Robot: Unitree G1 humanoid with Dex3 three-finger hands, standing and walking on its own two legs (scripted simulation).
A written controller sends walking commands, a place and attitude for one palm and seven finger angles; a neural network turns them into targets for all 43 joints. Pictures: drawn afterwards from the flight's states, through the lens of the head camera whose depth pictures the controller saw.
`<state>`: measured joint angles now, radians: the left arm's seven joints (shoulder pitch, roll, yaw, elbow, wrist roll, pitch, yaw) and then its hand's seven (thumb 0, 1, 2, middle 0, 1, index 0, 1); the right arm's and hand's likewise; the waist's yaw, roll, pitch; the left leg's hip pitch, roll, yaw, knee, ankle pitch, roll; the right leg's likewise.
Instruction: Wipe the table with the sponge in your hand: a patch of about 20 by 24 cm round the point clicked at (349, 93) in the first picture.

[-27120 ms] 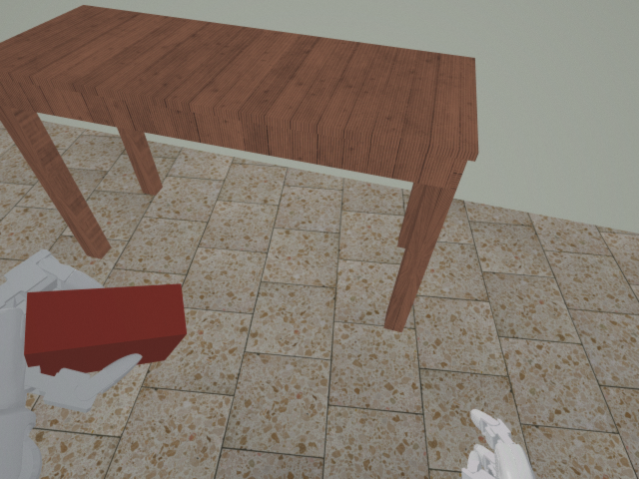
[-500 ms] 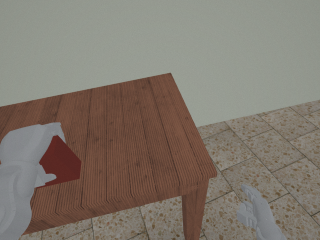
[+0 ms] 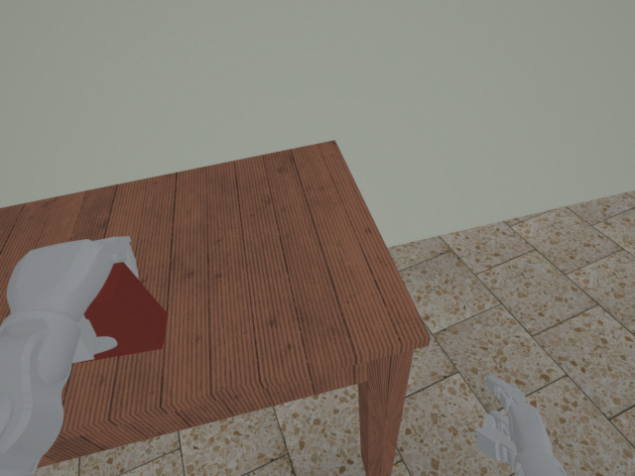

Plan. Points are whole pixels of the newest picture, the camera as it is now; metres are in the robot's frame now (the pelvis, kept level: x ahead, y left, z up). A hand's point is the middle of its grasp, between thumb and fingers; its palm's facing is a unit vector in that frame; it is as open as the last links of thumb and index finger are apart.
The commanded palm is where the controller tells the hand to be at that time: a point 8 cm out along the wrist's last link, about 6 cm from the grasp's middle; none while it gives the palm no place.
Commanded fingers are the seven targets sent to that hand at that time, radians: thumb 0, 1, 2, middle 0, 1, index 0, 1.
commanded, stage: lower the sponge onto the table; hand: left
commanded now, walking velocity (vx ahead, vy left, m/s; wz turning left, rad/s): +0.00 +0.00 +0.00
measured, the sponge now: (109, 323) +0.23 +0.30 +0.10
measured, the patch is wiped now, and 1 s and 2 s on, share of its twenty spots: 0.00 0.00 0.20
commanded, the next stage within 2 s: wipe forward along the first lane in 1.26 s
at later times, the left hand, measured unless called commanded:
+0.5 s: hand (104, 309) +0.23 +0.29 +0.12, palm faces +0.03 -0.04 -1.00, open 9.4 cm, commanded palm +0.21 +0.30 +0.19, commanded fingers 0.00 0.10 1.30 -1.20 -1.60 -1.20 -1.60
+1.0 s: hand (108, 320) +0.23 +0.30 +0.11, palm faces +0.02 -0.05 -1.00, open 9.4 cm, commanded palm +0.21 +0.30 +0.17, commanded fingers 0.00 0.10 1.30 -1.20 -1.60 -1.20 -1.60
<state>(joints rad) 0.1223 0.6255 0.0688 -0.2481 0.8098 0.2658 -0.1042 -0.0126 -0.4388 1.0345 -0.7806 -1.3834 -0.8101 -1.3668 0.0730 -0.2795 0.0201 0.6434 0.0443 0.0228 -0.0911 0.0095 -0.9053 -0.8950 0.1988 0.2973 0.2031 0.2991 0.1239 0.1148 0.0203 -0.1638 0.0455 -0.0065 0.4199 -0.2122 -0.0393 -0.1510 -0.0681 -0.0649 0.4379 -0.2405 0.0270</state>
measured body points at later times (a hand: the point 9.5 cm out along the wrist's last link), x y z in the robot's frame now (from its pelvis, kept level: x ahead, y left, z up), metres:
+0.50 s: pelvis +0.01 +0.00 +0.00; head +0.01 -0.05 +0.45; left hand +0.23 +0.29 +0.18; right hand +0.25 -0.21 -0.09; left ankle +0.01 +0.15 -0.74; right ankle +0.00 -0.14 -0.74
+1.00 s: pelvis +0.01 +0.00 +0.00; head +0.01 -0.04 +0.45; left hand +0.23 +0.30 +0.16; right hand +0.24 -0.21 -0.10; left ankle +0.01 +0.15 -0.74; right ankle +0.00 -0.14 -0.74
